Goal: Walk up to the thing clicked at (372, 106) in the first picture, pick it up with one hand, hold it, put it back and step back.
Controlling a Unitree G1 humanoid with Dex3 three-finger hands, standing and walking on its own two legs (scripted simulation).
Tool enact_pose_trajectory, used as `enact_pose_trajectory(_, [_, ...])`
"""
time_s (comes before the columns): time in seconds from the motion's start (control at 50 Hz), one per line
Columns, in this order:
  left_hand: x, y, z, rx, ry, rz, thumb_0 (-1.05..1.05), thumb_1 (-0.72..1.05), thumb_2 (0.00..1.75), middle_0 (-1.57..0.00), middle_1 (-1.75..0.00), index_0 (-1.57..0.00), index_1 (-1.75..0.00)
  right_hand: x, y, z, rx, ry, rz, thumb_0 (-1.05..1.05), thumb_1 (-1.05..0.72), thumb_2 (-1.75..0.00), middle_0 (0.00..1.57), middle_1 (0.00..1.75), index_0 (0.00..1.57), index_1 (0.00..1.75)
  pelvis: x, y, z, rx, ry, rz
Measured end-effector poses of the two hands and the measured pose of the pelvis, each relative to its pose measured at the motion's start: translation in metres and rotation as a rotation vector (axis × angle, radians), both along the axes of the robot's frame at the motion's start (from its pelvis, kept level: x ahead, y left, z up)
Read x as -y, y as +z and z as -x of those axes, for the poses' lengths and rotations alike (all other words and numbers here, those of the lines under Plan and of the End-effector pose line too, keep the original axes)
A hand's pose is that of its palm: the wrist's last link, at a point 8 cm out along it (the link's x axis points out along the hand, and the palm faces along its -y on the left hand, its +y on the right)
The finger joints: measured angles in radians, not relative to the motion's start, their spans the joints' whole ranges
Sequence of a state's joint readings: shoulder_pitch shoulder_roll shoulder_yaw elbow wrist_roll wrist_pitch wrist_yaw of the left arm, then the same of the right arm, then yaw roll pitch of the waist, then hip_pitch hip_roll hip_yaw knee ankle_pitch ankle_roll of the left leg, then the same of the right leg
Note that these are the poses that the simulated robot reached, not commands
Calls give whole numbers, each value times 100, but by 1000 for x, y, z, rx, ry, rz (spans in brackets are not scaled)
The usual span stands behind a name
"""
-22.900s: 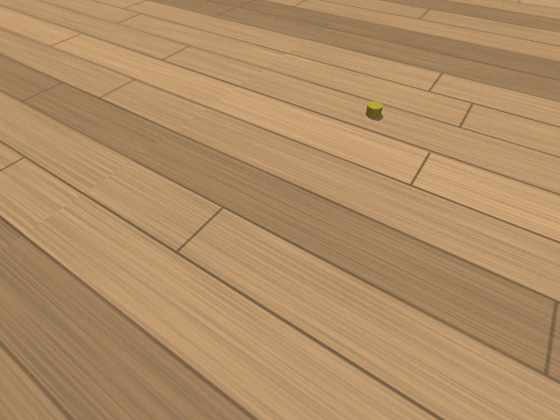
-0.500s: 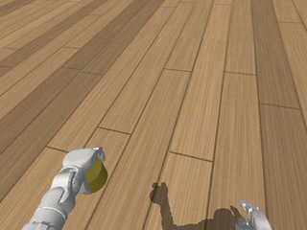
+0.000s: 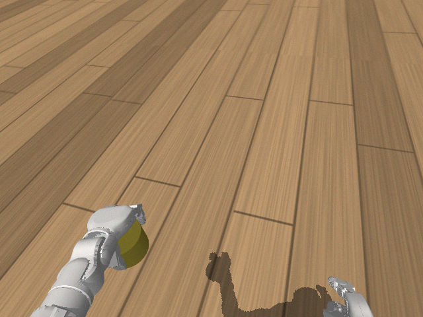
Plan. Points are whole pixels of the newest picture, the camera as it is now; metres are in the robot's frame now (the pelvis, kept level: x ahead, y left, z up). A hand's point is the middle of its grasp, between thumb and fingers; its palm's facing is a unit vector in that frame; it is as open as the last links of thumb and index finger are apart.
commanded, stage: hold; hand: left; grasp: from above
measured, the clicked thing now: (124, 241) +0.31 +0.22 -0.06
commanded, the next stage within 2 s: crouch in 0.16 s
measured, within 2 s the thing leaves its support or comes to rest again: neither
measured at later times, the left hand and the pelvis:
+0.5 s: hand (124, 247) +0.29 +0.22 -0.05, palm faces -0.47 -0.07 -0.88, open 11.6 cm; pelvis +0.00 +0.00 +0.00, yaw +0 degrees
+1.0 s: hand (145, 257) +0.36 +0.24 -0.28, palm faces -0.40 +0.03 -0.91, open 11.6 cm; pelvis -0.05 +0.01 -0.17, yaw +1 degrees
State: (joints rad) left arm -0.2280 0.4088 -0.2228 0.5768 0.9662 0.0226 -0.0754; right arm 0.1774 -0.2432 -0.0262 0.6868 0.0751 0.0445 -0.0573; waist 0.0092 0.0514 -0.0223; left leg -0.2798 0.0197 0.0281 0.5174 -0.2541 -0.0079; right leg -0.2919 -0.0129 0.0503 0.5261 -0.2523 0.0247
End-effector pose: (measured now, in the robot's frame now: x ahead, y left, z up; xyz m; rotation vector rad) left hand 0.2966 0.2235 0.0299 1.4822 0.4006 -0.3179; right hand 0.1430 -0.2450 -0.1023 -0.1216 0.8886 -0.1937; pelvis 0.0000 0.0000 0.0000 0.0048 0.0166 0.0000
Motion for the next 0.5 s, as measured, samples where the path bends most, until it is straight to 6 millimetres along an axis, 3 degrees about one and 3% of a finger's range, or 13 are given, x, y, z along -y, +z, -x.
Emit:
enact_pose_trajectory(0.34, [2,6,-6,20,-1,-4,0,-22,74,-37,-90,-46,-85,2,2,-3,-7,-5,-2,1,-90,-90,20,30,20,29,1,2,-3,5,1,0])
enact_pose_trajectory(0.5, [3,-21,1,-24,-9,3,0,-21,74,-36,-91,-45,-87,3,1,-1,-22,4,8,1,-90,-90,20,30,20,30,3,-1,0,-17,7,-1])
